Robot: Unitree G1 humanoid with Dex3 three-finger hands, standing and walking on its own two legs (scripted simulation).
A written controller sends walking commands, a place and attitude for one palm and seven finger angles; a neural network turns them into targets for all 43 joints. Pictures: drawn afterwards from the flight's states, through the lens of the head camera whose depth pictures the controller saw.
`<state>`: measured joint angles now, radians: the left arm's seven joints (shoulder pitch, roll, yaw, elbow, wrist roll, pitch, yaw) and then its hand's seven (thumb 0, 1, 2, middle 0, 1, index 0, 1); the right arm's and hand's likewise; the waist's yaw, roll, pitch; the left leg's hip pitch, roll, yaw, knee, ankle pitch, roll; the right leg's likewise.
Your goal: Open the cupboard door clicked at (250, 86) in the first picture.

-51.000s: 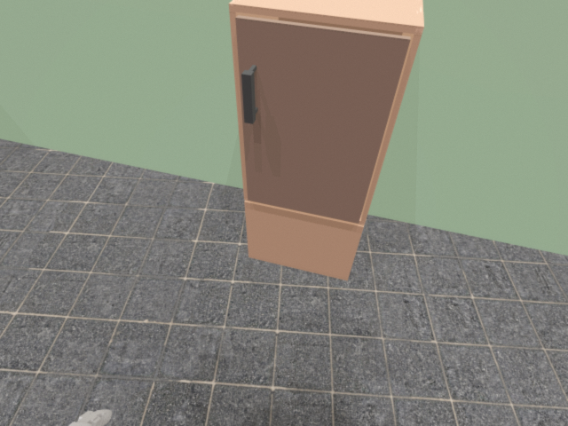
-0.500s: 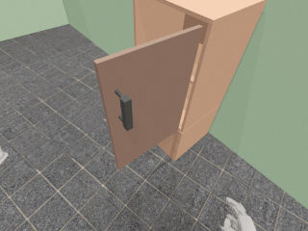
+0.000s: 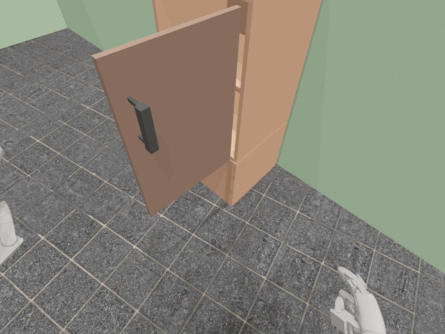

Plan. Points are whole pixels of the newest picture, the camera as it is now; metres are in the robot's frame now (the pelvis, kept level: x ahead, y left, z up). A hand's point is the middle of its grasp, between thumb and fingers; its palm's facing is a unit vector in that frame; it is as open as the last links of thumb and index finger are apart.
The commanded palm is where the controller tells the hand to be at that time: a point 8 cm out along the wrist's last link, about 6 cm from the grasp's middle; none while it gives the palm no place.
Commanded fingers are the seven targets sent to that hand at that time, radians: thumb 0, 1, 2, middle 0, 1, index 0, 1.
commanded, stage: stop stepping back and stand still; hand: left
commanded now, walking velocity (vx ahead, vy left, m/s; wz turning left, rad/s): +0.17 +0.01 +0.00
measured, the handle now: (142, 125) +0.55 +0.21 +0.04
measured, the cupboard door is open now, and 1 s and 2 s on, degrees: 87 87 87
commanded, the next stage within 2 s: let the arm hang, fingers relaxed in 1.06 s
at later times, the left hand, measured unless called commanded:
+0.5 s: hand out of the picture +0.12 +0.27 +0.17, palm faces +0.50 -0.71 -0.50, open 7.4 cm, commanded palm +0.07 +0.30 +0.18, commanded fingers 0.00 0.90 0.90 -0.20 -0.30 -0.20 -0.30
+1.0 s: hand out of the picture +0.15 +0.25 +0.17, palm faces +0.43 -0.73 -0.53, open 7.4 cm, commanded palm +0.08 +0.29 +0.18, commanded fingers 0.00 0.90 0.90 -0.20 -0.30 -0.20 -0.30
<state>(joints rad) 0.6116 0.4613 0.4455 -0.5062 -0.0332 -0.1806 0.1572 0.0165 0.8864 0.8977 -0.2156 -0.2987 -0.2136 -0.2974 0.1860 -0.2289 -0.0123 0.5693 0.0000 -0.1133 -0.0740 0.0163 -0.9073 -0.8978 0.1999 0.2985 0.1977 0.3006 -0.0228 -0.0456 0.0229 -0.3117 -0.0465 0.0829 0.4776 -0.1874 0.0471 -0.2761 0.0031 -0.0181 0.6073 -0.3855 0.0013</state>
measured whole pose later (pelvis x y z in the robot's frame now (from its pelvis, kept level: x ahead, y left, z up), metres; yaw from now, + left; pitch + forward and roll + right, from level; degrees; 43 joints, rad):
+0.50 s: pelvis -0.06 -0.01 +0.00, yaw +3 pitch -1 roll +1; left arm 0.55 0.42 0.43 -0.45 0.00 -0.21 0.17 0.02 0.89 0.90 -0.22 -0.30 -0.21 -0.30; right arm 0.28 -0.21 0.00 0.64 -0.01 -0.14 -0.09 0.02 -0.91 -0.90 0.20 0.30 0.20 0.30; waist -0.01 -0.02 -0.02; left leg -0.21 0.04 0.06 0.56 -0.32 -0.03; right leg -0.32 0.00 -0.07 0.62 -0.28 -0.05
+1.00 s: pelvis -0.04 -0.01 +0.00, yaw +4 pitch +0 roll +0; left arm 0.54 0.41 0.42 -0.48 -0.02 -0.23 0.15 0.02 0.89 0.90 -0.21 -0.30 -0.21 -0.30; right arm 0.18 -0.20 0.01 0.61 0.00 -0.12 -0.06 0.02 -0.90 -0.90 0.20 0.30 0.20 0.30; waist -0.02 0.02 0.05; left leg -0.28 0.04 0.02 0.59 -0.30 -0.01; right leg -0.26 0.03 -0.08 0.53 -0.28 -0.07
